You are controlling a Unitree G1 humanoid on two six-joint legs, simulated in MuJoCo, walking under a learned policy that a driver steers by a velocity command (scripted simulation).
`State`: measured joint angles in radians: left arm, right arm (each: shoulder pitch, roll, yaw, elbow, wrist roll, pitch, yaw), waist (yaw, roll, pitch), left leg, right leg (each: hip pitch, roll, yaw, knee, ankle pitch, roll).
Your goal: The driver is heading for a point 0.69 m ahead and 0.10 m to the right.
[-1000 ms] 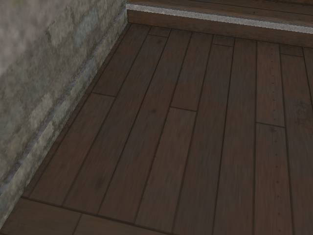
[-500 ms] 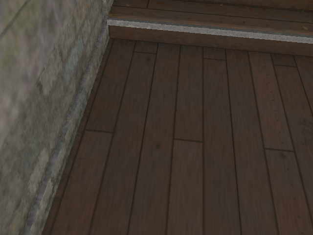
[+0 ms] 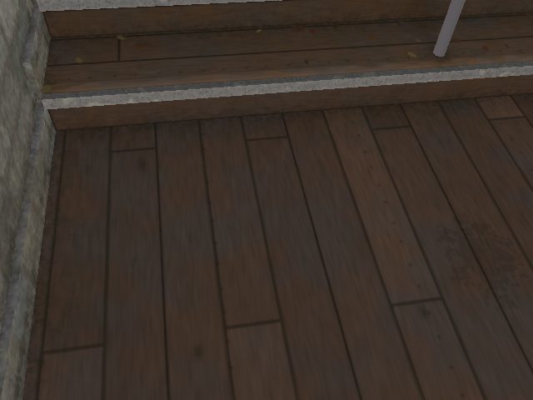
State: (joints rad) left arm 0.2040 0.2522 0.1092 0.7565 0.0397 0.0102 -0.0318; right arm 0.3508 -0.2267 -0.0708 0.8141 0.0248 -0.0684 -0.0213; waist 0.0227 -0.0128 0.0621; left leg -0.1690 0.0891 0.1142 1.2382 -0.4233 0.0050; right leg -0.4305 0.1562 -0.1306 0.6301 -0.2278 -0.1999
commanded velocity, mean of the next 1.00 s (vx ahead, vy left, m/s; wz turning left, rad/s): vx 0.22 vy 0.00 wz -0.46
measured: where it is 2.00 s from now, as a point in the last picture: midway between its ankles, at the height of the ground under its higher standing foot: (272, 335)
